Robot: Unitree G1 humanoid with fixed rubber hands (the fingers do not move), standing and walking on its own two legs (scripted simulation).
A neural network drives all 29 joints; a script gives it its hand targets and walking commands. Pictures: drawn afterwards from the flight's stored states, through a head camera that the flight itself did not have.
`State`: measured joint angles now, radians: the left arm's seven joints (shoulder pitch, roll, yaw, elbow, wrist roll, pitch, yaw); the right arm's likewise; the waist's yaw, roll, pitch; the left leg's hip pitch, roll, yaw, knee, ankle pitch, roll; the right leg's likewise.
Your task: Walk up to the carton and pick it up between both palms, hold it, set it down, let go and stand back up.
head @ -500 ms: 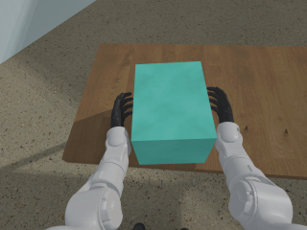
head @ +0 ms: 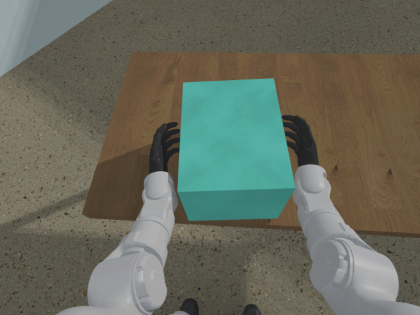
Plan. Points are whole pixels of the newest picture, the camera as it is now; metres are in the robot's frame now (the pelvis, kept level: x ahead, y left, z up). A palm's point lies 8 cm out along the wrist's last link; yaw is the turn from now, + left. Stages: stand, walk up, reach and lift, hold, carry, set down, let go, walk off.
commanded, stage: set down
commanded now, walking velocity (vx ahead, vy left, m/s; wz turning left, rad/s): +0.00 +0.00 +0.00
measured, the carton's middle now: (230, 150) +0.44 +0.00 -0.04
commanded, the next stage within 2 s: none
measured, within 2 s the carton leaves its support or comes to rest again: neither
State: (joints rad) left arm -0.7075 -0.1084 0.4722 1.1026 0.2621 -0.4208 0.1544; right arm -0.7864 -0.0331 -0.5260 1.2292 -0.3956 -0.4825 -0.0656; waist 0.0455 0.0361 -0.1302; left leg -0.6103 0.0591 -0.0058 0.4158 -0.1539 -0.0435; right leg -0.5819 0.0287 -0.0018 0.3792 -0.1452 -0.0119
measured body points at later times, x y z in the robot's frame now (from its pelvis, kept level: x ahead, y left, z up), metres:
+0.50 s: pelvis -0.01 +0.01 -0.01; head +0.09 +0.00 +0.43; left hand +0.41 +0.15 +0.00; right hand +0.43 -0.14 +0.00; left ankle +0.01 +0.14 -0.74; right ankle +0.00 -0.11 -0.74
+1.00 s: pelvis -0.03 +0.00 -0.01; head +0.03 +0.00 +0.43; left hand +0.41 +0.19 +0.08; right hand +0.46 -0.18 +0.10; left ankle +0.00 +0.14 -0.74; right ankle +0.00 -0.11 -0.74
